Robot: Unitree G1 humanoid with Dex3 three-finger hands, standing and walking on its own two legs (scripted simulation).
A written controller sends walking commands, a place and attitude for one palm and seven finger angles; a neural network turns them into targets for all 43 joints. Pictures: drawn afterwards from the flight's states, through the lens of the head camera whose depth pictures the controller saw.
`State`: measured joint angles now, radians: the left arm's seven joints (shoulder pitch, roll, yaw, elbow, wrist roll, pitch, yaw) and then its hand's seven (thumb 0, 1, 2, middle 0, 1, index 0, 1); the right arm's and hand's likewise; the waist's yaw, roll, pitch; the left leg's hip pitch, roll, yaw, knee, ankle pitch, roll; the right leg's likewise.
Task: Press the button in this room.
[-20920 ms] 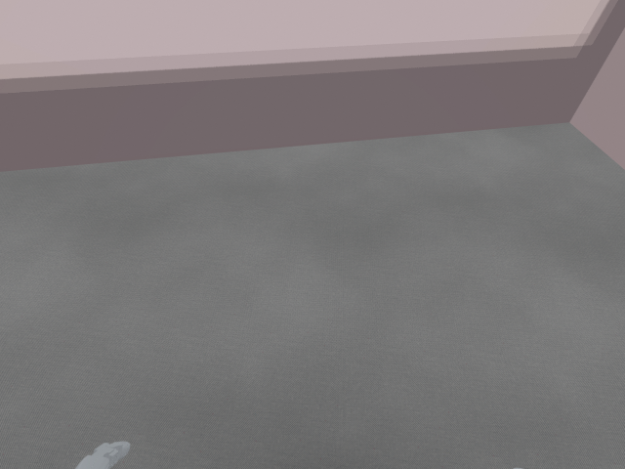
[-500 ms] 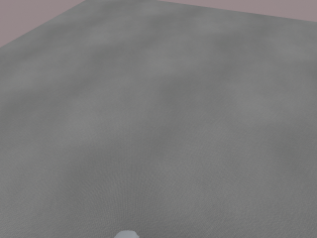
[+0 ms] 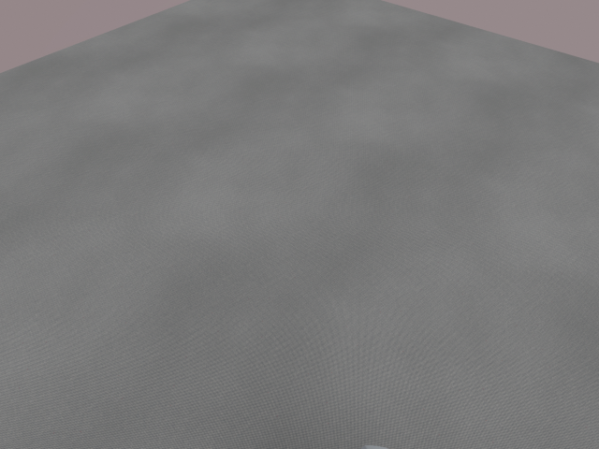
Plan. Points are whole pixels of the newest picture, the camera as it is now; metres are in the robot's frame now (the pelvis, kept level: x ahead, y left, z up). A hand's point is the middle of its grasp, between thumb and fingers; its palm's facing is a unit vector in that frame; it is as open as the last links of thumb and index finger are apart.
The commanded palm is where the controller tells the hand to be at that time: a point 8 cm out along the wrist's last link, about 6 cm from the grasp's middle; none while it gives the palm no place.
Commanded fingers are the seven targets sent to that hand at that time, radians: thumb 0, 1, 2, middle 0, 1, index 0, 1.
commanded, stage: turn or walk to find it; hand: left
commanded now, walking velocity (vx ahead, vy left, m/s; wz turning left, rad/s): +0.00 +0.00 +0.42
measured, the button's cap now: out of the picture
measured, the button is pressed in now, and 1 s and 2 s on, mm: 0 0 0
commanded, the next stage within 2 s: none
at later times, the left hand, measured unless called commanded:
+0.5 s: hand out of the picture -0.03 +0.17 -0.16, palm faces +0.28 -0.93 -0.25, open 7.3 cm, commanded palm none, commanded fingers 0.00 0.90 0.90 -0.20 -0.30 -0.20 -0.30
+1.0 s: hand out of the picture -0.05 +0.20 -0.16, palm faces +0.43 -0.86 -0.27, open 7.4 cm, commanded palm none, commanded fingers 0.00 0.90 0.90 -0.20 -0.30 -0.20 -0.30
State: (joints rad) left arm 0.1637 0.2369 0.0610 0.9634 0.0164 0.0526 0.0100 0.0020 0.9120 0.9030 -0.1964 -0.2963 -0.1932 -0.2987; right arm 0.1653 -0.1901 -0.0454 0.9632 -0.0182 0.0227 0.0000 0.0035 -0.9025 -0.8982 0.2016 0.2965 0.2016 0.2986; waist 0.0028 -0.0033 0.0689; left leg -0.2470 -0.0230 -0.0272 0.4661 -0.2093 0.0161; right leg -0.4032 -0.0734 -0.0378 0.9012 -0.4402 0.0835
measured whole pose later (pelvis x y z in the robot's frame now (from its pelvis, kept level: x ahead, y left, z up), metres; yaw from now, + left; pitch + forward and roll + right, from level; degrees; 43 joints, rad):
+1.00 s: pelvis -0.05 -0.03 -0.01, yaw +25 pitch +0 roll +1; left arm 0.13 0.22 0.05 0.94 0.01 0.04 0.01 0.00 0.91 0.90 -0.20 -0.30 -0.19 -0.30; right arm 0.18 -0.20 -0.05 0.97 -0.02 0.03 0.00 0.00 -0.90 -0.90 0.20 0.30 0.20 0.30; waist -0.01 0.02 0.07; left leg -0.27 -0.03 -0.06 0.51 -0.25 -0.01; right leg -0.32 -0.05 -0.05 0.69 -0.38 0.08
